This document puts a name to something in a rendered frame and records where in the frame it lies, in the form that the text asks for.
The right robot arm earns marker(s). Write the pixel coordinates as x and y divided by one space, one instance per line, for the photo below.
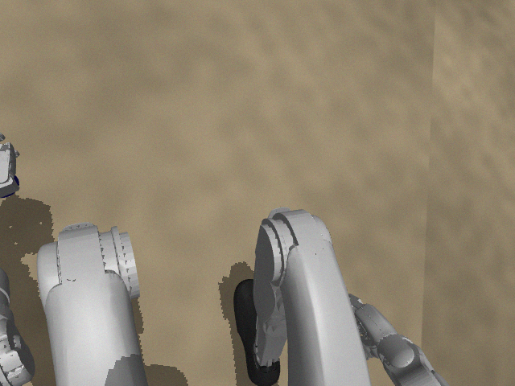
406 364

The right robot foot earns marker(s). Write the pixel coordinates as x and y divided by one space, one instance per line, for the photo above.
246 317

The left robot arm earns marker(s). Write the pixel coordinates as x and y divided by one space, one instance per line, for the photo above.
17 365

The can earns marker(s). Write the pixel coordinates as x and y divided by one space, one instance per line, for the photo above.
17 181

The right robot hand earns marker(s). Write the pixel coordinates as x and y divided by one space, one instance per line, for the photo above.
372 325

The left robot hand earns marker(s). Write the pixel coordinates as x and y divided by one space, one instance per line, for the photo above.
8 157

